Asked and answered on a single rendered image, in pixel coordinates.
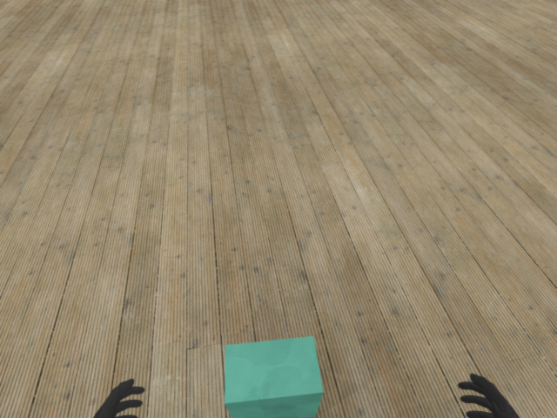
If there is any carton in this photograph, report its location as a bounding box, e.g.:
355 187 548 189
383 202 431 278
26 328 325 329
225 336 323 418

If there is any robot left hand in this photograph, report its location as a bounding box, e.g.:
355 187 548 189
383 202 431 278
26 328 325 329
93 379 144 418

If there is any robot right hand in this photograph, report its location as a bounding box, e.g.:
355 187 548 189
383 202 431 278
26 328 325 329
458 374 520 418

